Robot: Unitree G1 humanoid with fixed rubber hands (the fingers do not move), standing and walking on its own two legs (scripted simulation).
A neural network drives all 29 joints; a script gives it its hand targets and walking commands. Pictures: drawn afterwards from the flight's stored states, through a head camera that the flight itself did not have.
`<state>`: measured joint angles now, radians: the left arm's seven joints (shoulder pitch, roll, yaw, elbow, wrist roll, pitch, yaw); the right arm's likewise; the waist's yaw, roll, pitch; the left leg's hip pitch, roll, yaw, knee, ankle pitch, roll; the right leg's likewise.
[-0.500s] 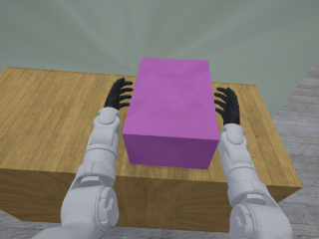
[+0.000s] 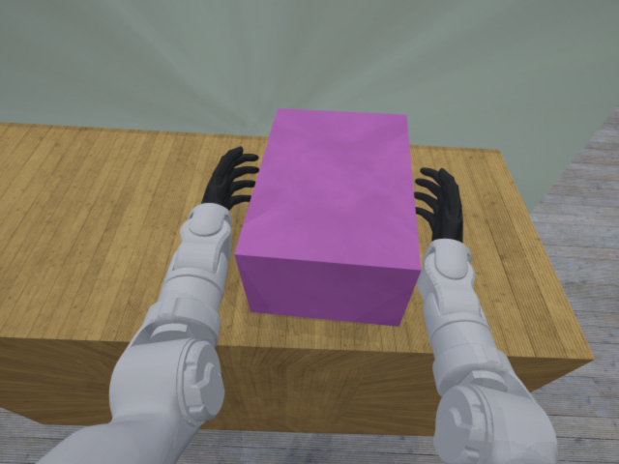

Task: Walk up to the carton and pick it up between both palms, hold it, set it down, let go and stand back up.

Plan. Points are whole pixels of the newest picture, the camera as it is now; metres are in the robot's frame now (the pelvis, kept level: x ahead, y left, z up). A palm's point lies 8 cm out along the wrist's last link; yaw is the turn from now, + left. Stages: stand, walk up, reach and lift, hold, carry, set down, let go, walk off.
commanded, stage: set down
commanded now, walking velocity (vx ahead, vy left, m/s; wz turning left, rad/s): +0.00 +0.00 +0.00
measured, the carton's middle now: (333, 207) +0.45 -0.06 +0.04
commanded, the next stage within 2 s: none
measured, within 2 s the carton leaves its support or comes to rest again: rests again in 1.12 s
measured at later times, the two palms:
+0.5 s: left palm (231, 204) +0.45 +0.09 +0.06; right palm (442, 239) +0.37 -0.20 +0.06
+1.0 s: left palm (240, 204) +0.47 +0.07 +0.04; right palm (439, 251) +0.37 -0.21 +0.03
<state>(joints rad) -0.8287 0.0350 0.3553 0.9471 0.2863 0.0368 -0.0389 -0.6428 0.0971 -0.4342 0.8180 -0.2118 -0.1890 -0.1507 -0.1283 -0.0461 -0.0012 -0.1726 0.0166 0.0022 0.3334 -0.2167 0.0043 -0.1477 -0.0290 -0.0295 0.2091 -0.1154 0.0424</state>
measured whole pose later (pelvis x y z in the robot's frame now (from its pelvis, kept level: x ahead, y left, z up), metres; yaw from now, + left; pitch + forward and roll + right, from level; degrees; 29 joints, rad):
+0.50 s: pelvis +0.00 +0.00 +0.00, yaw +0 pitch +10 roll -2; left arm -0.94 0.10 0.33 1.18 0.26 -0.08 -0.02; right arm -0.70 0.11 -0.52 0.91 -0.27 -0.26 -0.16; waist -0.16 -0.04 -0.05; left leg -0.32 0.02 0.01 0.36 -0.21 0.00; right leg -0.28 -0.03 -0.04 0.22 -0.10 0.04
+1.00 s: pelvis -0.01 +0.00 -0.01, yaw -1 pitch +17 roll -1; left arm -1.11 0.16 0.34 1.45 0.23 -0.26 0.00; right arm -0.77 0.13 -0.63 0.97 -0.35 -0.32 -0.17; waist -0.17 -0.02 -0.09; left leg -0.50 0.02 0.03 0.39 -0.20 0.01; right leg -0.48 -0.03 -0.04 0.26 -0.08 0.04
